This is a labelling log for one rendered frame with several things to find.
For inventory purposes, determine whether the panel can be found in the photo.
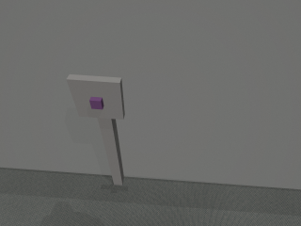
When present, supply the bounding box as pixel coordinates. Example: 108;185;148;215
66;74;125;186

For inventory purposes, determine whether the button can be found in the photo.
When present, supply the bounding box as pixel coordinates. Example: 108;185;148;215
89;97;104;110

